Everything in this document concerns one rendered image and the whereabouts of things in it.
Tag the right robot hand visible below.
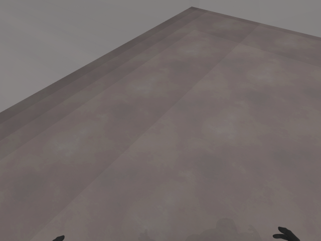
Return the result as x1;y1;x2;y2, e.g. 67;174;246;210
273;227;300;241

